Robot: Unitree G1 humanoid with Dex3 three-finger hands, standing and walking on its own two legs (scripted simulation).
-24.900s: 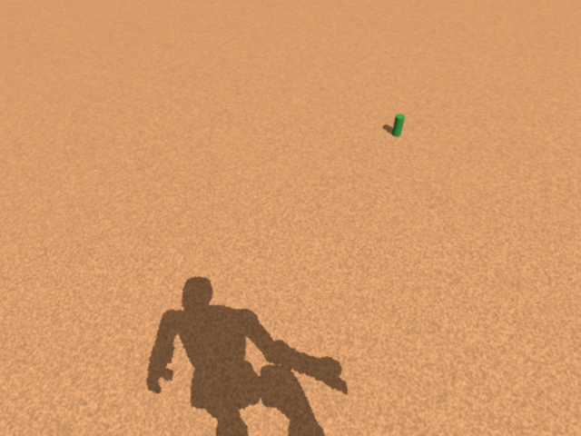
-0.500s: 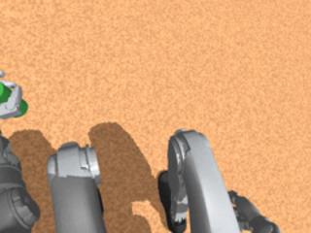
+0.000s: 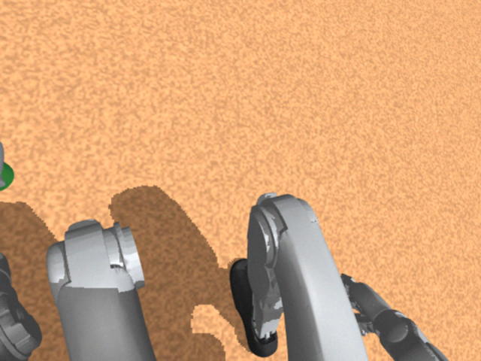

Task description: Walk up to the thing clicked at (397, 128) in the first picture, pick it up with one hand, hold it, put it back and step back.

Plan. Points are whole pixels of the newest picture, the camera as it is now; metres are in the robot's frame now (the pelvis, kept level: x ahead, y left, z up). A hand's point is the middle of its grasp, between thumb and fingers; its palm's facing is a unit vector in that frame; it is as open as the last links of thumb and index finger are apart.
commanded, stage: lower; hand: left
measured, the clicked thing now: out of the picture +0.42 +0.35 -0.14
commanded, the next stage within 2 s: loosen in 1.34 s
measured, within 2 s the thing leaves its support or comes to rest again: rests again in 1.28 s
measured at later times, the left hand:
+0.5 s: hand out of the picture +0.43 +0.34 -0.16, palm faces +0.49 -0.87 -0.03, open 7.0 cm
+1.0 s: hand out of the picture +0.43 +0.34 -0.18, palm faces +0.50 -0.87 -0.03, open 7.0 cm
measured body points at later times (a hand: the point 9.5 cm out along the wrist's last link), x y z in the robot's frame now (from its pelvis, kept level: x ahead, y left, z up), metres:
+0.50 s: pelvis -0.01 +0.01 -0.01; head +0.24 +0.16 +0.33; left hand +0.40 +0.39 -0.16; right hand +0.14 -0.26 -0.07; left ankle +0.07 +0.14 -0.26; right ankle +0.10 -0.12 -0.26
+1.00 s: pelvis -0.01 +0.02 -0.01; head +0.24 +0.18 +0.32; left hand +0.40 +0.38 -0.18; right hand +0.14 -0.25 -0.06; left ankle +0.07 +0.14 -0.26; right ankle +0.10 -0.12 -0.26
